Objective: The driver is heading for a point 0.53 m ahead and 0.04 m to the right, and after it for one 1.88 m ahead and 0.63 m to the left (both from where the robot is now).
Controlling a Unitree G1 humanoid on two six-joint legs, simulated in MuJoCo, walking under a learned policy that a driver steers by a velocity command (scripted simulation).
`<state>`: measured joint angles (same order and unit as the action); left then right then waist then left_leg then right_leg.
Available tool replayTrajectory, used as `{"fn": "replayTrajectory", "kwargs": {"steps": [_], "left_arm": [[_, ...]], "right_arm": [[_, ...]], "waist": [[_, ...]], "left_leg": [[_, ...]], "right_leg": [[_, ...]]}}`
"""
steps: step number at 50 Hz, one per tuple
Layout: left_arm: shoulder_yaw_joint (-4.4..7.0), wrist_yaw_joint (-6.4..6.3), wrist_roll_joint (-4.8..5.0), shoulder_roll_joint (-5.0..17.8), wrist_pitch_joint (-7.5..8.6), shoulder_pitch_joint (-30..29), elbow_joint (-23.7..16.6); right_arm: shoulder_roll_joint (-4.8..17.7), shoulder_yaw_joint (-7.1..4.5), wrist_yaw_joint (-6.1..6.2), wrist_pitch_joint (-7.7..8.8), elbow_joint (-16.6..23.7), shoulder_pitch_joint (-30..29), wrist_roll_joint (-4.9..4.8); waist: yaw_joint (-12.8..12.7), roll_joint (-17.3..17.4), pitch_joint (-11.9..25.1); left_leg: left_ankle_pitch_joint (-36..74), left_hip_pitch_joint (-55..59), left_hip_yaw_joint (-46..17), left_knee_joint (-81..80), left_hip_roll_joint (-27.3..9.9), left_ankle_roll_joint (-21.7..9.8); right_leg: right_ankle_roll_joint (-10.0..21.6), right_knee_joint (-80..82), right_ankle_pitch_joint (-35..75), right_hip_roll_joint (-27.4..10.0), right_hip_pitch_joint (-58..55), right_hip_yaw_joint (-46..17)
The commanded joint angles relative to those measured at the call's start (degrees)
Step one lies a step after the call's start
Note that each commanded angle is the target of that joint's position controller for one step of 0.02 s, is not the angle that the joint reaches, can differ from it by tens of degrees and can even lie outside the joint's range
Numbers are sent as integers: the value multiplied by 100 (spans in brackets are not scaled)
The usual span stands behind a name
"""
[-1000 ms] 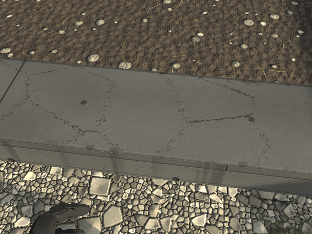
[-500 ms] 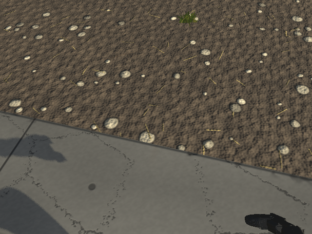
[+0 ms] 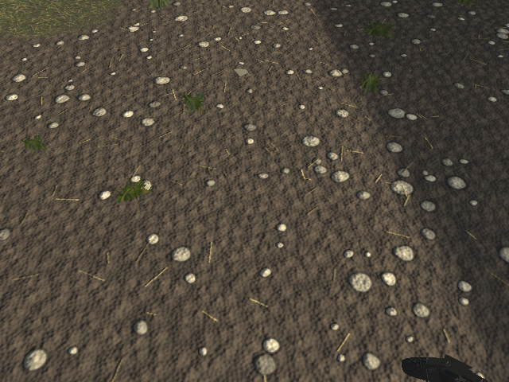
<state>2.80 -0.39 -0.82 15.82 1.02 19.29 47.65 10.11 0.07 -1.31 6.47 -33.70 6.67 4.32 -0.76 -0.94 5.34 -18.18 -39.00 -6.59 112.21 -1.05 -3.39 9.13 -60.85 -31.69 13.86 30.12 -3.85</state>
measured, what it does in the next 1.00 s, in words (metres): climbs: left foot, then right foot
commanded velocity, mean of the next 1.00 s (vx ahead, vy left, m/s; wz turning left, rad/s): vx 0.39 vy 0.00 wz -0.02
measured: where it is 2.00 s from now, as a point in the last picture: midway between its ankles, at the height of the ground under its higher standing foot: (248, 340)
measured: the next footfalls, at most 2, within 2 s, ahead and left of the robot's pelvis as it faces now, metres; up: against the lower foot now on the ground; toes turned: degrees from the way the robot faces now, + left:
left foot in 0.24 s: +0.44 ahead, +0.13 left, +0.00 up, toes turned -17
right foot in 0.58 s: +0.63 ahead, -0.16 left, +0.00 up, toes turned -14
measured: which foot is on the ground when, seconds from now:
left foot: up 0.00-0.22, down 0.24-0.60, up 0.62-0.94, down 0.96-1.00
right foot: down 0.00-0.22, up 0.24-0.56, down 0.58-0.96, up 0.98-1.00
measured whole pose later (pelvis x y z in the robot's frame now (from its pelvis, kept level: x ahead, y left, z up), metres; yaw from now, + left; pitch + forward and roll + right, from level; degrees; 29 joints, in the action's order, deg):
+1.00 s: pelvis +0.59 +0.03 +0.05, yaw +2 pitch +2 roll -3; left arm 5.8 -1.5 0.0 17.5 -0.3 3.7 41.7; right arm 18.0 -5.2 0.3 -2.4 -34.9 13.8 0.7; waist 1.1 -1.2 -1.5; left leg -18.0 -26.7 0.9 42.2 -2.1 -2.8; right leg -4.3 -48.7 -27.0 -7.2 22.8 6.9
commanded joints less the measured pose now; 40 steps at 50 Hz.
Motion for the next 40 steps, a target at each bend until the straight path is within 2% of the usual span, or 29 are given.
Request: {"fn": "replayTrajectory", "kwargs": {"steps": [1,2,3,4,6,7,9,10,11,12,13,14,15,16,17,18,20,21,23,26,28,29,30,31,32,33,34,37,40], "left_arm": [[47,52,-20,305,391,-117,-279],[88,61,22,499,457,-240,-324],[138,11,21,716,487,-259,-373],[202,-82,31,832,497,-219,-400],[304,-72,148,1065,508,-239,-425],[390,-37,149,1266,511,-182,-427],[499,-4,172,1416,541,-107,-449],[542,23,165,1416,547,-375,-530],[493,50,131,1106,546,-627,-696],[293,17,96,274,464,-474,-807],[150,-124,141,37,400,293,-1087],[200,-208,297,440,329,605,-1092],[80,-158,384,440,250,402,-1251],[168,-136,344,681,122,-147,-1294],[186,-82,279,708,26,-459,-1456],[146,-37,209,599,22,-740,-1559],[-34,56,173,168,133,-867,-1682],[-105,92,156,65,231,-1003,-1685],[-197,222,80,-33,453,-1338,-1606],[-46,257,21,488,483,-1578,-1584],[91,141,-129,772,470,-1475,-1538],[178,53,-241,1049,467,-1192,-1531],[208,-73,-481,1280,368,-636,-1573],[111,-32,-355,947,222,-574,-1605],[76,-14,-122,670,109,-754,-1653],[68,-7,62,547,66,-1033,-1614],[49,-9,142,418,44,-1277,-1551],[155,-33,-33,513,-5,-2046,-1505],[238,-113,-19,564,64,-2376,-1395]], "right_arm": [[271,165,151,-182,815,90,31],[575,134,157,-240,1025,-429,-5],[741,115,137,-251,1209,-844,-41],[790,126,99,-215,1382,-1123,-132],[534,172,1,-228,1089,-644,-293],[649,116,7,-265,943,-386,-348],[1055,-93,149,-261,701,270,-395],[1206,-194,276,-197,522,910,-433],[1486,-335,396,-136,93,1847,-352],[1468,-355,431,-82,-102,2089,-116],[1482,-285,346,-91,46,2156,31],[1375,-355,258,-112,136,1777,30],[1105,-381,293,-114,329,1023,-53],[841,-349,319,-95,242,895,-192],[831,-293,312,-64,108,761,-356],[920,-318,264,-22,-98,800,-477],[1014,-340,203,68,-439,697,-520],[1096,-355,203,72,-502,522,-517],[1400,-461,237,23,-667,726,-636],[1847,-601,235,35,-749,949,-697],[1820,-609,216,8,-766,1016,-730],[1644,-560,201,-9,-670,1080,-660],[1163,-382,189,-23,-492,1321,-520],[1166,-309,152,-123,-670,2215,-574],[1640,-457,143,-255,-756,2214,-610],[1640,-501,188,-375,-648,1952,-624],[1522,-509,258,-509,-623,1888,-612],[1126,-504,396,-872,-478,1939,-569],[993,-501,373,-917,-302,1671,-489]], "waist": [[579,465,-1237],[507,653,-1447],[370,695,-1347],[222,487,-1350],[195,265,-288],[238,0,37],[593,-258,522],[1062,-207,698],[1317,43,898],[1068,678,664],[418,1398,1115],[403,1661,2173],[319,1962,1623],[397,1148,998],[222,472,363],[163,125,-245],[-119,165,-685],[-172,298,-660],[21,535,-243],[-69,644,11],[-283,603,100],[-387,413,423],[-531,-669,1366],[-372,-1231,2573],[-350,-579,2320],[-200,-383,1720],[-44,-223,1254],[457,-732,294],[534,-684,200]], "left_leg": [[-1202,-1699,238,-1405,-1,108],[-1244,-1162,426,-2802,-101,217],[-837,-523,719,-3918,-134,327],[25,211,813,-5255,-169,476],[2086,2438,874,-6757,74,513],[2174,2851,788,-7200,214,501],[2026,3494,664,-7965,407,496],[2562,4068,600,-8706,288,526],[3129,4982,417,-9055,-107,481],[4136,6179,-44,-8271,-1134,389],[8308,6987,-1168,-7029,-2527,337],[7865,7122,-2106,-7492,-3034,-778],[5763,6355,-2231,-8415,-2678,-1159],[4410,5462,-1806,-8807,-2298,-1106],[4027,4527,-1422,-9124,-1976,-1056],[4304,3792,-1006,-9304,-1636,-898],[4842,2918,-279,-9492,-1179,-652],[5119,2560,49,-9576,-920,-647],[5056,2293,308,-9584,-562,-652],[4509,2961,-186,-9306,-820,-487],[4595,2969,-192,-8525,-580,-146],[3736,2374,-77,-7580,-240,102],[110,772,164,-5394,257,487],[-2593,272,-83,-3993,328,649],[-2363,27,-144,-3553,-4,770],[-1999,-345,59,-3551,-165,872],[-1753,-429,187,-3697,-322,979],[-1038,501,518,-4019,-463,1132],[-74,1137,596,-5121,-603,923]], "right_leg": [[577,3748,2084,-872,-58,-2453],[581,4279,1973,-725,400,-2208],[695,4741,2585,-681,491,-2103],[759,5058,3312,-711,486,-2123],[548,5183,3918,-679,196,-1725],[425,4806,4656,-782,-477,-1795],[22,3293,6616,-805,-1703,-1975],[-285,2004,6846,-731,-1906,-1955],[-572,516,5539,-525,-1552,-1737],[-603,-918,485,-301,118,-1298],[-637,-1835,-558,-566,1132,-805],[-830,-2818,-176,-708,1494,-438],[-1068,-3335,298,-1205,1851,-478],[-1112,-3403,682,-1427,1877,-251],[-1141,-3233,830,-1548,1677,-229],[-1080,-2591,731,-1581,1546,-262],[-968,-828,769,-1579,1111,-204],[-969,263,1193,-1510,675,113],[-1004,1961,2745,-1190,-613,430],[-792,3114,3732,-1087,-1220,37],[-469,3705,4458,-1086,-1954,103],[-217,3481,6205,-1621,-2945,-238],[654,2695,9600,-3453,-4730,-1546],[1416,2520,10166,-4478,-5330,-2371],[1247,2695,9121,-4093,-4879,-1939],[1013,2903,7849,-3753,-4395,-1530],[854,3184,6806,-3505,-3791,-1231],[615,4179,4864,-3239,-1560,-404],[355,4287,4262,-3097,-1070,377]]}}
